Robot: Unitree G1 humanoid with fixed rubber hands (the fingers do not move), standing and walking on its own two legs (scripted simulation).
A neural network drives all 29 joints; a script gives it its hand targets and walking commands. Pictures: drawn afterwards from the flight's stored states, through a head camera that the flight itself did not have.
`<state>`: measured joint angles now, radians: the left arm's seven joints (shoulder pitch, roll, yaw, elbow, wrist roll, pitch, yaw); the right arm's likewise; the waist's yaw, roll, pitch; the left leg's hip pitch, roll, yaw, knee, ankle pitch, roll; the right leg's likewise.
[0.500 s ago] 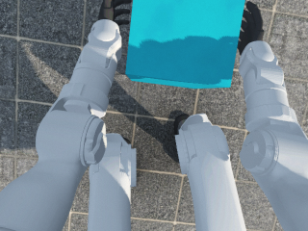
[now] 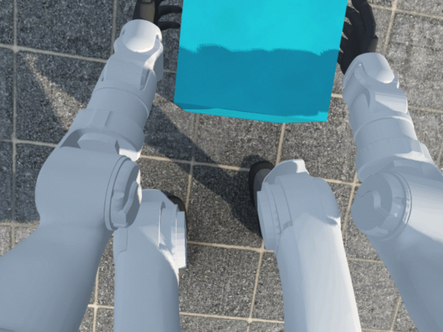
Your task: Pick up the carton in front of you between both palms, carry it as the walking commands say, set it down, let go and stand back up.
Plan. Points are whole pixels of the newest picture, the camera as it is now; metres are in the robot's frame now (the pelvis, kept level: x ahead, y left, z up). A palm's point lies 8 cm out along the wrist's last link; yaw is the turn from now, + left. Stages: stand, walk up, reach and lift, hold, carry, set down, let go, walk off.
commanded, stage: set down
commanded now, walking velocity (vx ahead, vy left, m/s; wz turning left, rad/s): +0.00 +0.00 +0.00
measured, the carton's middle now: (247, 58) +0.49 -0.12 -0.25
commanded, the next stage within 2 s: let go in 1.32 s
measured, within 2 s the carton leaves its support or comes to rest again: neither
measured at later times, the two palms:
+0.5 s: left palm (135, 3) +0.56 +0.03 -0.12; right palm (422, 39) +0.45 -0.33 -0.12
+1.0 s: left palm out of the picture +0.56 +0.03 +0.03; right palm out of the picture +0.44 -0.34 +0.04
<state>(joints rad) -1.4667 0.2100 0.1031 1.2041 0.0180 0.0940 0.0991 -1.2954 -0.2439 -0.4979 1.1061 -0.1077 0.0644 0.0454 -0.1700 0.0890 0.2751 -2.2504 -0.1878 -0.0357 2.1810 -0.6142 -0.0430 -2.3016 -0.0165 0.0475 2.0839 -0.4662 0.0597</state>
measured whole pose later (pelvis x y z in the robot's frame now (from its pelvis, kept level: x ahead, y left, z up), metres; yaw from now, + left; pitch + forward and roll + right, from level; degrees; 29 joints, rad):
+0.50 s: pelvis +0.00 -0.02 +0.02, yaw -1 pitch +38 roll +1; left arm -1.30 0.29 0.03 0.84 -0.10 0.16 0.15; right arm -1.19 -0.35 -0.31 0.90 0.20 0.06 -0.04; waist -0.16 0.04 0.28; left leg -2.15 -0.10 -0.03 2.13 -0.63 -0.06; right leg -2.26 0.00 0.02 2.04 -0.44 0.00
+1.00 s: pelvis +0.02 -0.01 +0.14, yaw -2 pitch +46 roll +2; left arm -1.12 0.21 0.13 0.79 0.01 0.22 0.12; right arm -0.97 -0.29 -0.39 0.76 0.09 0.15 0.03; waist -0.16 0.05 -0.04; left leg -1.93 -0.09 -0.04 1.70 -0.57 -0.04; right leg -2.02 0.02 0.04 1.62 -0.41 0.01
